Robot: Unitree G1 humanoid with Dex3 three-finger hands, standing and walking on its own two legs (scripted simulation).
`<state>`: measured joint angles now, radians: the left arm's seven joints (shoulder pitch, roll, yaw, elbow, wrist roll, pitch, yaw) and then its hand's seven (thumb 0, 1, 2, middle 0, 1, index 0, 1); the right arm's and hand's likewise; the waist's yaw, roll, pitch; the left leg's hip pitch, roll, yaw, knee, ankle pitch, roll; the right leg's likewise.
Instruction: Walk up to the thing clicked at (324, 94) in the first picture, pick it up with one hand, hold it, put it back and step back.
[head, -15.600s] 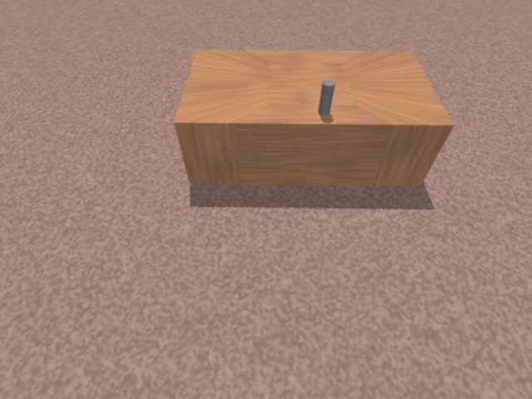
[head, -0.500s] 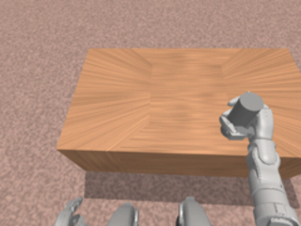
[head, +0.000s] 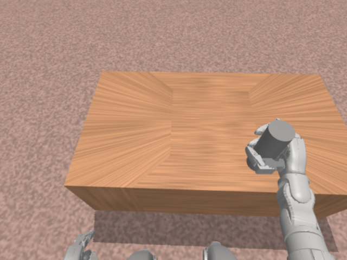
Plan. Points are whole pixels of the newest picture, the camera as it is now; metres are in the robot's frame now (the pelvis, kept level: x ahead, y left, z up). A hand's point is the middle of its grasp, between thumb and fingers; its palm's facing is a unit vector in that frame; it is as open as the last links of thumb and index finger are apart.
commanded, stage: lift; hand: right
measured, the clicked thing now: (267, 148) +0.35 -0.19 +0.05
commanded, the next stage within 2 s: hold in 0.04 s
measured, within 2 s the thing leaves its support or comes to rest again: neither
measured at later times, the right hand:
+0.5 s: hand (266, 152) +0.33 -0.18 +0.06, palm faces +0.13 +0.99 +0.00, open 7.4 cm
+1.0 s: hand (265, 150) +0.33 -0.17 +0.07, palm faces +0.14 +0.99 +0.00, open 7.4 cm
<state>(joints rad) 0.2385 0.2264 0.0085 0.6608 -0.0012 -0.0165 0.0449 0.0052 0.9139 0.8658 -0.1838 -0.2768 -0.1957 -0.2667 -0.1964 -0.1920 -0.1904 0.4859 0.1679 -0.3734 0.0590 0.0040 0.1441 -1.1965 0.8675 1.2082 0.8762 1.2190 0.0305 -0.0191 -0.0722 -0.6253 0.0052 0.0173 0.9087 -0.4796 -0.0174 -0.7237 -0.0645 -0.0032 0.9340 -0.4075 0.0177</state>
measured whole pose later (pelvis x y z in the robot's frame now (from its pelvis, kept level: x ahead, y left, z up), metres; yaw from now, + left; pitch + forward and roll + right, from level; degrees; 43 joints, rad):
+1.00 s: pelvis +0.00 +0.00 +0.02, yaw +0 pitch +6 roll +1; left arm 0.23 0.22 0.00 0.66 0.00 -0.01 0.05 0.01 0.92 0.88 -0.19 -0.29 -0.21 -0.28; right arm -0.14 -0.17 -0.14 0.42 0.16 -0.33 0.02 0.00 0.14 -1.19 0.87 1.20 0.88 1.21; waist 0.02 -0.02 -0.04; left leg -0.48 0.01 0.01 0.79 -0.43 -0.02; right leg -0.57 -0.05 -0.01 0.81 -0.36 0.02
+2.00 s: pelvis -0.01 +0.00 +0.02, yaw +0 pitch +6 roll +1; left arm 0.21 0.21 -0.01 0.67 0.00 -0.02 0.05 0.01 0.91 0.88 -0.19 -0.29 -0.21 -0.28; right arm -0.13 -0.17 -0.14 0.43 0.17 -0.34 0.03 0.00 0.14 -1.19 0.87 1.20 0.88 1.21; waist 0.01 -0.02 -0.03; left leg -0.46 0.01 0.02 0.78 -0.42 -0.01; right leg -0.55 -0.06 -0.01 0.79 -0.34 0.02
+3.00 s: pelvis -0.01 +0.00 +0.02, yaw +0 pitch +6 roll +1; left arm 0.21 0.22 -0.01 0.67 0.00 -0.03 0.05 0.01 0.91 0.89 -0.19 -0.29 -0.21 -0.28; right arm -0.15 -0.17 -0.16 0.47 0.17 -0.35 0.04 0.00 0.14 -1.20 0.87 1.20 0.88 1.21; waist 0.02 -0.01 -0.04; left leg -0.47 0.01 0.02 0.78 -0.42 -0.01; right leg -0.56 -0.06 -0.01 0.79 -0.34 0.02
